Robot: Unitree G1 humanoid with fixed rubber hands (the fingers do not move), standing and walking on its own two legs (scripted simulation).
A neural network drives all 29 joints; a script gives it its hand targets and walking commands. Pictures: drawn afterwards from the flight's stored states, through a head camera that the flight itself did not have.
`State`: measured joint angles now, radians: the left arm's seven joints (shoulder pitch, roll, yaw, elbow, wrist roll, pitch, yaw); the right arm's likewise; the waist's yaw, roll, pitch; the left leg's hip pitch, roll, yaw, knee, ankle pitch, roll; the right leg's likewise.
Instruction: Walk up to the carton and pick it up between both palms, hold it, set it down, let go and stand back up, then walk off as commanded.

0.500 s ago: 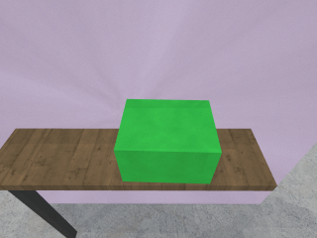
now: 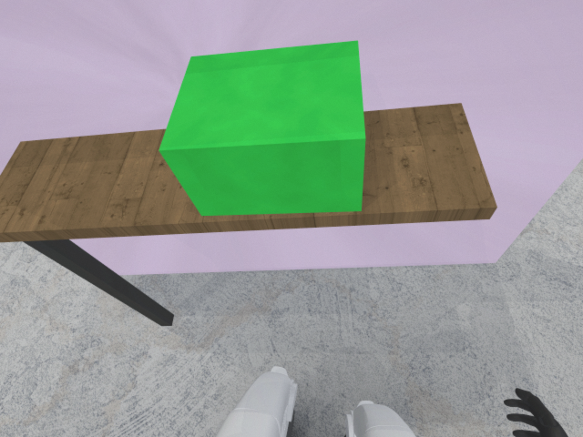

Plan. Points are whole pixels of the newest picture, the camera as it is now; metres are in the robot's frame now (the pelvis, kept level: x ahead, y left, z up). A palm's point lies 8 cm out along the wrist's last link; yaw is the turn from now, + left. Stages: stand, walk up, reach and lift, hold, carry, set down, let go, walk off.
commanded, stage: walk off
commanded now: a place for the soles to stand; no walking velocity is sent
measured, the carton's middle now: (275, 133) +0.55 +0.06 +0.06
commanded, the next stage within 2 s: none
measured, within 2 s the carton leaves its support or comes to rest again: neither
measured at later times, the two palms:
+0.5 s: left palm out of the picture -0.03 +0.30 -0.06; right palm out of the picture -0.06 -0.36 -0.10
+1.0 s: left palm out of the picture -0.23 +0.35 -0.08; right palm out of the picture -0.18 -0.27 -0.10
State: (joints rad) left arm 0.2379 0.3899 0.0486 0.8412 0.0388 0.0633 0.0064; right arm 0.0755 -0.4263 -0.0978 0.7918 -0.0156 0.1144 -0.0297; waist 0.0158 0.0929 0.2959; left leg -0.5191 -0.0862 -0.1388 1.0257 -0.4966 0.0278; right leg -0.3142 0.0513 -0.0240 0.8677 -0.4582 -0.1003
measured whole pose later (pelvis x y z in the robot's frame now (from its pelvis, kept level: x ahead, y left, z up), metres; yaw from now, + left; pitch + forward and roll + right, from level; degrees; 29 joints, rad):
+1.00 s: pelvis -0.30 +0.02 +0.01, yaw +0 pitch -3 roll +0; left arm 0.19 0.41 0.08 0.89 -0.02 0.03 0.04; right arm 0.12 -0.35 -0.06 0.72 -0.04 0.06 0.03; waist -0.03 0.05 0.20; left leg -0.44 -0.04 0.10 0.69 -0.20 0.10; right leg -0.18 0.02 0.13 0.72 -0.52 0.01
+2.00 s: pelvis -0.51 +0.10 +0.02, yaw +2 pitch -3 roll -1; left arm 0.26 0.41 0.08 0.88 0.04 0.04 -0.04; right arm 0.31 -0.46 -0.06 0.93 0.00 -0.04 -0.01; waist 0.04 0.01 0.09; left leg -0.33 -0.04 0.01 0.82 -0.52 0.03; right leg -0.33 0.02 -0.03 0.67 -0.30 -0.04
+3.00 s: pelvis -0.45 +0.05 +0.03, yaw -1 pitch -3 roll +1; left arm 0.10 0.33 -0.02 1.00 0.01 -0.03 0.00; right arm 0.15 -0.38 -0.05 1.00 -0.01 0.00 0.02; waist -0.04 0.00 0.07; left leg -0.09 0.01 0.04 0.49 -0.34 -0.02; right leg -0.27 -0.01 0.12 0.55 -0.22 0.03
